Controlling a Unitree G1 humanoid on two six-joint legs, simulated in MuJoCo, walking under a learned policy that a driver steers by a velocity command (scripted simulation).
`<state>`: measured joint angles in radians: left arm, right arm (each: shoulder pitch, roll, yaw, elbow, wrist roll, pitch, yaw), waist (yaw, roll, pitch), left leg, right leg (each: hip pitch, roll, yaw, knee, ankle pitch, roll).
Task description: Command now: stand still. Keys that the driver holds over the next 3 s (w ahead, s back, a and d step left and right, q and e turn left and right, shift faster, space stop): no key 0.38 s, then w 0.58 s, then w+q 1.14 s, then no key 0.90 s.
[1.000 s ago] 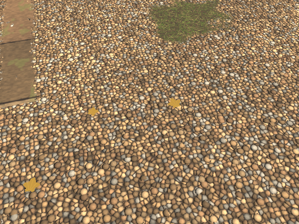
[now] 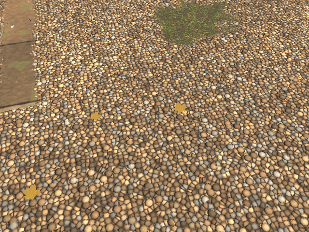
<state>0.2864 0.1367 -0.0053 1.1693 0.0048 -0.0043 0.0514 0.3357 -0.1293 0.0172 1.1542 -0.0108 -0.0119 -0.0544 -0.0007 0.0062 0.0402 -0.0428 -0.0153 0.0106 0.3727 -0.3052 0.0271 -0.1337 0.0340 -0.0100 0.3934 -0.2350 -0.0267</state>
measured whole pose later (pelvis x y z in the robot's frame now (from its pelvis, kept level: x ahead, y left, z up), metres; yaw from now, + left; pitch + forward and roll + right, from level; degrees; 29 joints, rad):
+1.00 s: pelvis +0.17 -0.06 +0.00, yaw +0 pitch +0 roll +0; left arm 0.50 0.12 0.02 1.10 0.02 -0.10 0.01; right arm 0.18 -0.20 -0.05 0.99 -0.03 -0.04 0.03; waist 0.02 0.03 0.02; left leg -0.61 0.07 0.05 1.00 -0.16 0.06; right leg 0.02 0.07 -0.09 0.22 -0.26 -0.09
